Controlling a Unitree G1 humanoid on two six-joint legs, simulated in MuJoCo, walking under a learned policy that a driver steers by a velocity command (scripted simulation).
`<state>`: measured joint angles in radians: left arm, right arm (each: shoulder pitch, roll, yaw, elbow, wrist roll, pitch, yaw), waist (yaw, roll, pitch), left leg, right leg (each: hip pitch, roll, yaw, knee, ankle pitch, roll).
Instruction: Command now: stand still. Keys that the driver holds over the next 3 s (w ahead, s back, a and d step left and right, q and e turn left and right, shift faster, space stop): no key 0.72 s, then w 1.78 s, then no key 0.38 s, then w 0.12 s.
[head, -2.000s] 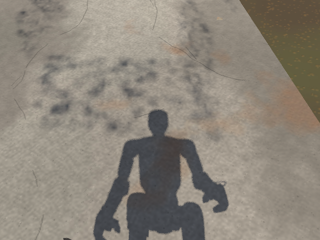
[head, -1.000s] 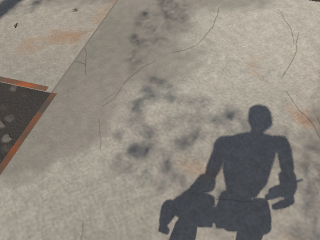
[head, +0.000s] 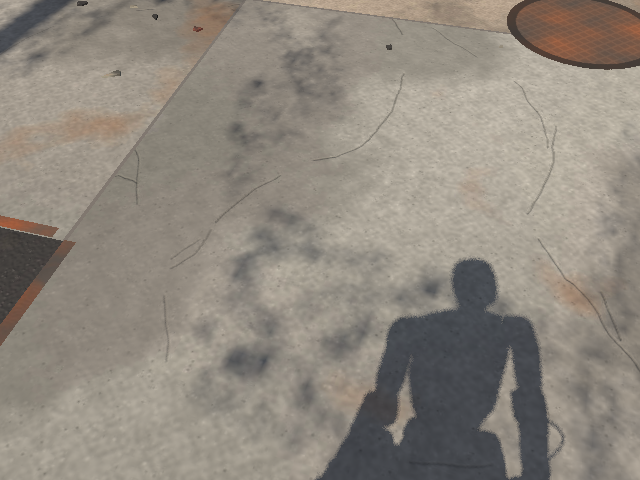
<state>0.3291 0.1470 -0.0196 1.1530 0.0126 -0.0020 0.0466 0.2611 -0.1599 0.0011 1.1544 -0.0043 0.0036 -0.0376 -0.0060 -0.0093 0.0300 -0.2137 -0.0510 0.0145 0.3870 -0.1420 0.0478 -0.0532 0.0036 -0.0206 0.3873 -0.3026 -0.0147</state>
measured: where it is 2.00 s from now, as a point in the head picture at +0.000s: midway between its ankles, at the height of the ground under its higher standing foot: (309, 436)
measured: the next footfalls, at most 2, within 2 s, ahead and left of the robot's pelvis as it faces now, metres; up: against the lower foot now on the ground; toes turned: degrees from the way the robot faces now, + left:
left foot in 1.04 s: +0.17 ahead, +0.11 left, +0.00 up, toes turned +4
right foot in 1.54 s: +0.52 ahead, -0.05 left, +0.00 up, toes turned -5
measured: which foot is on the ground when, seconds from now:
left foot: down 0.00-0.80, up 0.82-1.00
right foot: down 0.00-1.00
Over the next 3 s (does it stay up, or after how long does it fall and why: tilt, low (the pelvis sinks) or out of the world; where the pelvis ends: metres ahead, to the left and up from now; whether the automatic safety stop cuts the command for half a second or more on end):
stays up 1.03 0.01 0.00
